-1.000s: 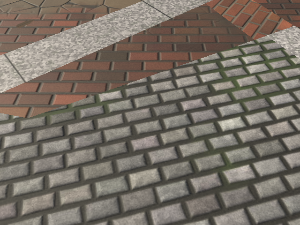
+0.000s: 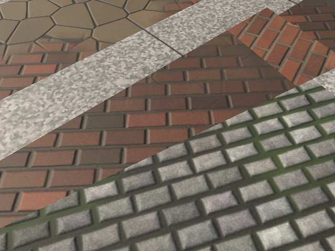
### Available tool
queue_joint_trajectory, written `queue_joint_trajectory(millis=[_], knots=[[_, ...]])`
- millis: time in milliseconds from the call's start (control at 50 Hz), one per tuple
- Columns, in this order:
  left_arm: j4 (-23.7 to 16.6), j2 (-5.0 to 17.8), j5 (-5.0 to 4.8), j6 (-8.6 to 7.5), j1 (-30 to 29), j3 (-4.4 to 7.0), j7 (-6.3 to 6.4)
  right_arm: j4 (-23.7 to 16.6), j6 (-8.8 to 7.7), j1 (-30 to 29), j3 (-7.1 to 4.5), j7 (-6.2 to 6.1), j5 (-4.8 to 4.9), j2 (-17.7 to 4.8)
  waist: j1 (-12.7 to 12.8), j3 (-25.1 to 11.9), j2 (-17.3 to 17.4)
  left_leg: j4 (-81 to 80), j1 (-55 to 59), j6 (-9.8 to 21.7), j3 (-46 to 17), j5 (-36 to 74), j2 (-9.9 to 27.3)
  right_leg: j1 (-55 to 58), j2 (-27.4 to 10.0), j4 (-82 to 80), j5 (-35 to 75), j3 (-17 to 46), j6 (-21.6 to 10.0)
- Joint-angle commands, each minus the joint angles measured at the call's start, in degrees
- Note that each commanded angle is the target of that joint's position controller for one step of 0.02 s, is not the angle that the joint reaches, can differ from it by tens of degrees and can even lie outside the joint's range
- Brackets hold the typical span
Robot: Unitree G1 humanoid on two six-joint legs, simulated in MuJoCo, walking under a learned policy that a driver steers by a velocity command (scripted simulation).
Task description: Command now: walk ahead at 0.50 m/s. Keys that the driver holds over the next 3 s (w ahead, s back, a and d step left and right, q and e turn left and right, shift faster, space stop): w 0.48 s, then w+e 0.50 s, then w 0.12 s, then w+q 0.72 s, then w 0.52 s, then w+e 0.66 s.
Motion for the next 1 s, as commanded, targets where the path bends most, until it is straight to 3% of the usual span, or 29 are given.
queue_joint_trajectory(millis=[20, 80, 160, 280, 340, 360, 380, 400, 420, 440, 460, 480, 500, 540, 580, 620, 680, 740, 860, 920, 940, 960, 980, 1000], knots=[[-1.7, 6.1, 0.12, -1.07, 0.8, 0.99, 0.34, -2.2, 0.79, 3.3, -1.12, -0.44, -0.30, -2.6, -2.1, -2.0, -5.4, -3.0, -6.7, -0.6, -2.1, 4.9, 4.5, 5.6, -15.6, -14.5, 9.7, 15.0, -9.6], [-0.5, 7.8, 0.02, -0.69, 3.8, 1.33, 1.47, -4.6, 1.04, -3.4, -1.38, -0.55, -0.97, -3.0, -0.8, 0.1, -4.3, -11.7, -12.7, -2.2, -1.7, 12.8, 4.7, 7.6, -15.5, -15.8, 12.7, 12.6, -9.4], [0.6, 8.0, -0.47, -0.11, 6.9, 1.15, 2.18, -6.6, 0.59, -10.8, -0.90, 0.16, -0.77, -1.6, 1.4, 1.5, -5.0, -25.1, -11.6, -2.4, 0.2, 23.0, 2.9, 9.1, -13.3, -16.4, 12.2, 8.3, -7.2], [3.5, 8.7, -1.01, 1.12, 12.3, 1.55, 2.50, -10.0, -0.14, -20.1, -0.11, 1.96, -0.02, -1.6, 4.1, 4.5, -5.2, -35.1, -12.9, -1.2, 1.4, 20.6, 0.7, 18.8, -16.6, -13.2, 12.3, 8.0, -6.9], [3.7, 9.8, -1.21, 1.84, 10.9, 2.12, 2.85, -10.4, -0.70, -18.0, -0.59, 2.79, 0.11, -3.4, 1.5, 2.7, -6.6, -37.5, -7.3, 1.1, 2.4, 14.7, -1.0, 22.0, -18.3, -8.4, 21.9, 8.0, -5.5], [3.4, 10.4, -1.23, 2.05, 9.5, 2.29, 2.89, -9.4, -0.82, -14.1, -1.29, 2.74, -0.02, -4.8, -0.9, 0.1, -7.5, -38.0, -0.5, 2.1, 4.0, 13.5, -3.0, 21.7, -17.6, -4.1, 31.3, 7.2, -4.7], [3.1, 9.7, -1.17, 2.33, 8.3, 2.01, 2.87, -6.7, -0.82, -5.6, -2.58, 2.47, -0.21, -7.0, -5.2, -4.7, -7.0, -39.0, 11.0, 3.6, 5.4, 14.4, -4.9, 19.4, -14.9, 5.3, 38.2, 5.1, -3.4], [2.0, 8.0, -0.54, 2.32, 8.0, 1.20, 2.82, -4.0, -0.76, 5.4, -3.90, 1.96, -0.77, -10.6, -9.2, -12.5, -3.8, -36.9, 28.9, 6.7, -1.4, 15.9, 1.2, 8.9, -11.8, 20.5, 29.6, 2.9, -1.5], [1.3, 0.9, -0.15, 1.14, 14.7, -0.94, 2.15, -2.5, -0.45, 12.1, -5.22, 1.74, -1.53, -16.3, -7.0, -21.3, 10.4, -40.7, 51.6, 16.2, -28.1, 8.1, 16.2, -15.1, -1.5, 44.1, -0.3, 1.5, 2.9], [2.3, 3.1, -1.11, -0.47, 13.7, -0.59, 1.71, -2.4, -0.31, 12.1, -3.70, 1.85, -1.13, -11.6, -7.6, -24.6, 11.2, -48.7, 53.3, 17.4, -41.0, 3.2, 18.5, -22.8, -0.2, 52.8, -23.8, 10.3, 2.3], [0.6, 7.9, -2.67, -1.36, 8.1, 0.72, 1.49, -3.2, -0.43, 6.6, -2.71, 1.78, -0.66, -8.6, -6.8, -15.2, 8.2, -49.4, 45.7, 13.8, -32.3, 2.1, 16.4, -27.9, -3.9, 55.7, -21.0, 10.6, 1.2], [-0.4, 8.4, -2.92, -1.59, 4.2, 0.82, 1.76, -4.6, -0.43, 1.3, -2.02, 1.73, -0.74, -6.6, -5.2, -9.6, 3.9, -50.7, 36.3, 11.8, -24.0, 5.5, 14.1, -27.0, -7.2, 53.4, -15.4, 8.8, 0.7], [-0.4, 7.7, -2.38, -1.17, 2.7, 1.14, 2.22, -5.0, -0.53, -2.3, -1.42, 1.92, -1.19, -4.6, -3.3, -5.5, 0.9, -52.9, 27.8, 10.4, -17.8, 9.4, 12.0, -24.4, -9.2, 49.6, -11.5, 8.0, 0.8], [0.6, 5.2, -2.01, 0.89, 5.4, 1.45, 2.65, -4.4, -1.07, -4.1, -0.88, 2.22, -2.00, -2.6, -0.3, -3.3, 3.1, -56.8, 19.4, 8.6, -10.7, 11.6, 9.3, -17.7, -11.5, 44.9, -7.4, 8.7, 0.9], [0.8, 3.6, -2.13, 2.20, 6.0, 1.48, 2.85, -3.0, -1.53, -2.3, -1.24, 1.88, -2.18, -3.9, 0.4, -1.6, 2.8, -59.1, 16.7, 9.0, -6.2, 14.5, 8.9, -18.0, -11.5, 43.0, -4.8, 9.1, 1.3], [-0.4, 4.1, -1.96, 2.69, 2.8, 1.89, 2.99, -2.1, -1.72, -0.8, -1.65, 1.11, -2.47, -5.3, 0.0, 0.1, 1.8, -60.1, 17.8, 8.9, -3.3, 17.1, 9.1, -22.6, -11.1, 39.0, 0.3, 10.8, 1.7], [-1.9, 4.1, -1.50, 2.40, -1.1, 2.25, 2.47, -1.5, -1.57, 0.4, -1.61, 0.16, -2.47, -5.6, -0.7, 0.8, 1.3, -60.5, 20.7, 7.4, 1.4, 20.1, 8.7, -25.9, -9.6, 30.6, 9.4, 11.7, 2.1], [-3.7, 3.2, -1.24, 2.16, -6.2, 1.82, 1.49, -1.3, -1.44, 1.1, -1.48, -0.52, -2.12, -6.0, -2.2, 2.2, 1.0, -61.4, 21.8, 5.9, 6.0, 20.6, 8.0, -24.4, -8.8, 22.1, 15.5, 8.1, 2.1], [-9.3, 1.9, -1.30, 2.25, -15.2, 0.74, -0.61, 1.0, 0.66, 6.6, -2.10, -1.12, -1.18, -7.4, -5.1, 5.3, 0.0, -56.4, 35.1, 5.3, 10.0, 29.4, 12.0, -29.3, -7.8, 14.2, 8.7, 3.2, 0.4], [-11.0, 3.9, -1.43, 2.40, -12.8, 1.64, -1.62, -0.2, 1.81, 4.3, -2.78, -1.67, -0.70, -9.7, -1.9, 1.8, 3.0, -46.9, 36.6, 3.6, 12.7, 54.4, 12.4, -20.2, -3.6, 13.5, 0.0, -2.2, -2.2], [-10.5, 5.7, -1.52, 2.52, -8.1, 2.56, -1.71, -0.7, 2.23, 3.3, -3.00, -1.93, -0.65, -10.5, 1.0, -1.3, 4.3, -39.7, 35.8, 2.9, 13.5, 62.9, 12.0, -13.3, -1.3, 13.7, -2.5, -3.7, -3.5], [-8.7, 8.5, -1.70, 2.54, 0.3, 4.14, -1.44, -1.3, 2.52, 1.9, -2.96, -2.03, -0.43, -10.8, 5.7, -5.8, 3.7, -28.5, 32.1, 1.4, 14.6, 63.6, 10.1, -1.1, 1.1, 9.9, 0.5, -3.8, -5.6], [-6.7, 13.6, -1.54, 2.93, 9.9, 6.24, -0.24, -2.5, 2.07, 1.7, -2.59, -2.02, -0.77, -10.3, 9.7, -11.3, -1.4, -11.5, 18.7, -1.1, 14.7, 48.0, 7.5, 16.8, -4.0, 7.0, 1.0, 6.8, -9.0], [-6.3, 18.7, -1.84, 2.67, 10.4, 6.76, 0.39, -4.7, 0.21, 8.0, 0.46, -0.42, -2.74, -0.2, 2.8, -16.5, -16.1, 9.1, -7.9, -4.3, 9.9, -10.6, -4.7, 37.4, -19.7, 3.6, -2.3, 38.3, -19.7]])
